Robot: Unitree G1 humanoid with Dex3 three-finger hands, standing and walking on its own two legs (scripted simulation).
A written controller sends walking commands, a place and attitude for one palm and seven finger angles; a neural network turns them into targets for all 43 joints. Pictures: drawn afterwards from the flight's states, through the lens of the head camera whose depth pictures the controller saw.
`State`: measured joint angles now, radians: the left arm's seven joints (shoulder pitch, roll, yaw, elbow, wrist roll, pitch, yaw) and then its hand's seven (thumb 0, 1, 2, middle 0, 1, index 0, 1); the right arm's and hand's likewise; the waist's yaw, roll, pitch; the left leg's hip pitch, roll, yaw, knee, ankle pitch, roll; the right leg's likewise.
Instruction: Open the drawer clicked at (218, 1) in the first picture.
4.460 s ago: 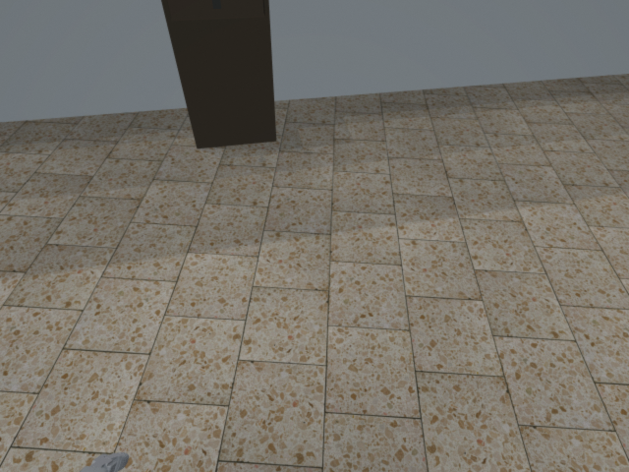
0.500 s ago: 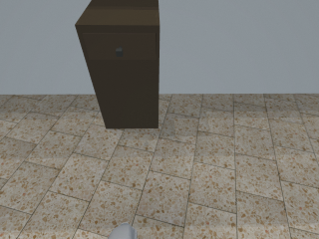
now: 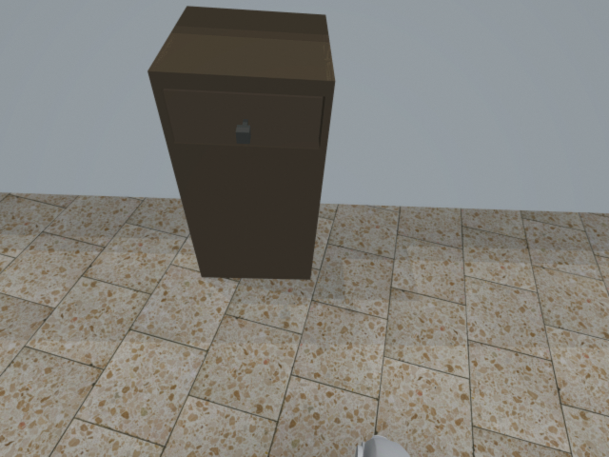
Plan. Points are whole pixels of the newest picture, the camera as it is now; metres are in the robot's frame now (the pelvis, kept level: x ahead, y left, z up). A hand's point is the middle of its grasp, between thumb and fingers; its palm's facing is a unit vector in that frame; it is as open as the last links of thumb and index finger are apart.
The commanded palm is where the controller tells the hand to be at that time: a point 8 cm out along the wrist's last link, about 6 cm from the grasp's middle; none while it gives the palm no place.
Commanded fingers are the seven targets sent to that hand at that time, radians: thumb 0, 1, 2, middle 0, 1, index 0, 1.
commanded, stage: take the last steps up to it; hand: left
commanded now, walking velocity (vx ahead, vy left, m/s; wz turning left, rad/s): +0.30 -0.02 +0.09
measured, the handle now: (244, 130) +0.85 +0.19 -0.06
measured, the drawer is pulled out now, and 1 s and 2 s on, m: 0.00 0.00 0.00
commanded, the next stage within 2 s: come to a stop and stand still in 0.92 s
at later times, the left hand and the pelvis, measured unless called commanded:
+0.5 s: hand (206, 455) +0.16 +0.15 -0.17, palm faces +0.12 -0.97 -0.22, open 7.1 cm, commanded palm none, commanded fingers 0.00 0.90 0.90 -0.20 -0.30 -0.20 -0.30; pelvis +0.15 -0.04 +0.00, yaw +4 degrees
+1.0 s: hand (193, 346) +0.33 +0.21 -0.17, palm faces +0.10 -0.98 -0.19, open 7.3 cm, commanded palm none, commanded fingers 0.00 0.90 0.90 -0.20 -0.30 -0.20 -0.30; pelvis +0.29 +0.03 +0.00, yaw +4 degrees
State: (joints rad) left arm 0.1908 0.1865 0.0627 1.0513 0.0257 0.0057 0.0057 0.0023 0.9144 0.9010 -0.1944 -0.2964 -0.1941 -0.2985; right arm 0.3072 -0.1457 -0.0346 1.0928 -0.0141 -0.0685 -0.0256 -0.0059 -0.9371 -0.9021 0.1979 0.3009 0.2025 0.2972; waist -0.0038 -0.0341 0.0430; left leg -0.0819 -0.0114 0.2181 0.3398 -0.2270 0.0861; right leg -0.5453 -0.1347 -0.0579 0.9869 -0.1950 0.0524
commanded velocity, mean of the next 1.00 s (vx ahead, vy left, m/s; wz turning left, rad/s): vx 0.25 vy -0.01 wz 0.05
